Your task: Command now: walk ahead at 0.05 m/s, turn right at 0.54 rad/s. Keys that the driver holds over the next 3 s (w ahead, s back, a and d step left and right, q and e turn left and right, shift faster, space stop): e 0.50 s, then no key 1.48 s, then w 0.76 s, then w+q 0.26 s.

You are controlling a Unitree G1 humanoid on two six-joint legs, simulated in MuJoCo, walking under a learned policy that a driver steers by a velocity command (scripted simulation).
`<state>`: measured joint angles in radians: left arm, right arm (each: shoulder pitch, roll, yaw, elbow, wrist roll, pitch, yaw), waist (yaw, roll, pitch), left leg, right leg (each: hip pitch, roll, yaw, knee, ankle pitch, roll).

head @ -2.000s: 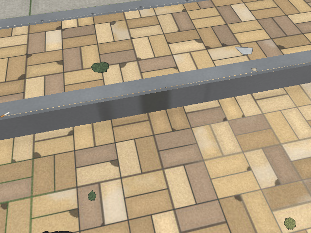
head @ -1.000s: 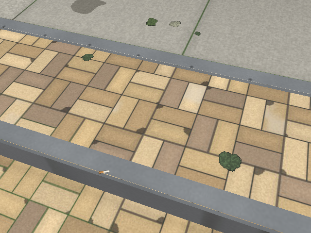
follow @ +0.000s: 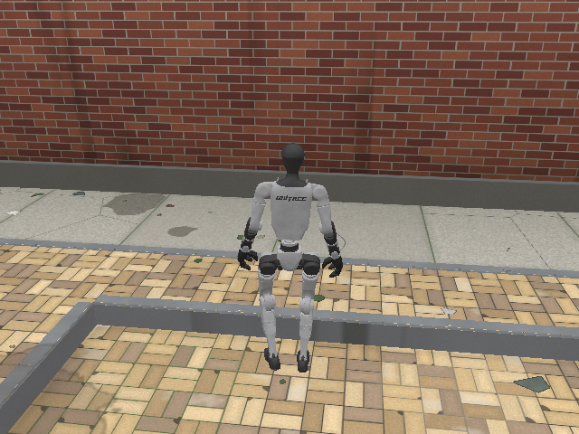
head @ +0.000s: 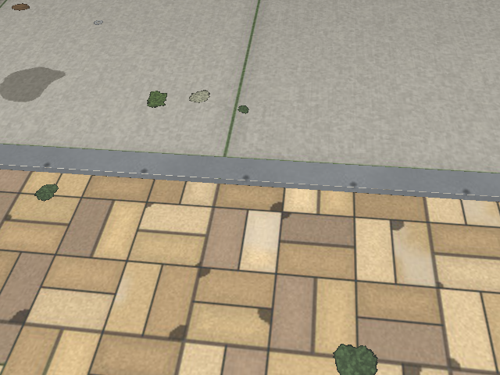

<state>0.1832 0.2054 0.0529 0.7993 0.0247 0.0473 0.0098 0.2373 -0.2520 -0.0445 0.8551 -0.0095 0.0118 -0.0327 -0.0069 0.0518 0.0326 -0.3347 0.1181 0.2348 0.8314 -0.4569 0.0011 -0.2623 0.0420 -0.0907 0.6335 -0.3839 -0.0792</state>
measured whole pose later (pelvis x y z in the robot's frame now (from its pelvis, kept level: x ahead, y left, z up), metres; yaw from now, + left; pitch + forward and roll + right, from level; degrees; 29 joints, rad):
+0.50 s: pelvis +0.00 +0.03 +0.01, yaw -18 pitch +2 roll +1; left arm 0.13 0.27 0.08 0.61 -0.02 0.07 0.05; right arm 0.15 -0.21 -0.07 0.74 -0.01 0.00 -0.03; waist 0.01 -0.05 0.03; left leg -0.25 -0.06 0.00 0.52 -0.30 0.01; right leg -0.38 0.13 0.21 0.76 -0.45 -0.02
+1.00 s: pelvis -0.03 +0.00 +0.02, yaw -23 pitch +0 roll +0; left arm 0.19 0.18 0.04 0.70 0.02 0.03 0.01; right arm 0.23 -0.20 -0.04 0.73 -0.03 -0.01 -0.02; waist -0.03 0.02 0.02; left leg -0.21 0.05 0.05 0.49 -0.27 -0.04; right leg -0.20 0.01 0.01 0.51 -0.30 -0.02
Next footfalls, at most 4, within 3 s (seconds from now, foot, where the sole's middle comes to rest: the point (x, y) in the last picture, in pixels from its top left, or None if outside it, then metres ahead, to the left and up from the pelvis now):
0.46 left None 0.05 0.12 -0.76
0.86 right None -0.06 -0.11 -0.76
2.72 right None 0.33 -0.31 -0.60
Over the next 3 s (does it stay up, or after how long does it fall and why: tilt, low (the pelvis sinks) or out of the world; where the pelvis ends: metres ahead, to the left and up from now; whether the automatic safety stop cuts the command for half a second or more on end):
stays up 0.32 -0.22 0.18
